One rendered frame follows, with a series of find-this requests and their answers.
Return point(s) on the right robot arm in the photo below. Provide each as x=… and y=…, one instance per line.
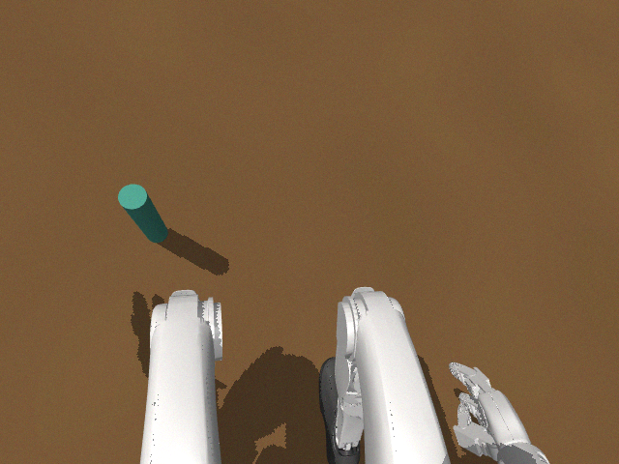
x=521, y=453

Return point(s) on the right robot hand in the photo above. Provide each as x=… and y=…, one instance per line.
x=494, y=412

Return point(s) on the can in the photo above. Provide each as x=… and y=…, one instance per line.
x=137, y=203

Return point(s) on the right robot foot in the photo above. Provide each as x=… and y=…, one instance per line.
x=328, y=399

